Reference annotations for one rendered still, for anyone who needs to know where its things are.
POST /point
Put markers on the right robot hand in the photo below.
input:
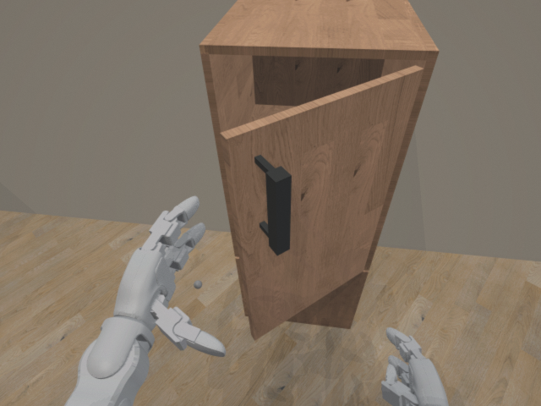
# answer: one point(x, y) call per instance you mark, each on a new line
point(421, 384)

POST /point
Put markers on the left robot forearm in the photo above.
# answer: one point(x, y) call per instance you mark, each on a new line
point(114, 367)

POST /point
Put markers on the left robot hand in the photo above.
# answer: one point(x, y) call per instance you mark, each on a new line
point(151, 269)

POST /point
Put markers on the cupboard door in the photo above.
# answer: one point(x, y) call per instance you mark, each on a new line
point(341, 151)

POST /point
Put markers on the handle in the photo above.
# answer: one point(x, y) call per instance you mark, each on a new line
point(278, 192)

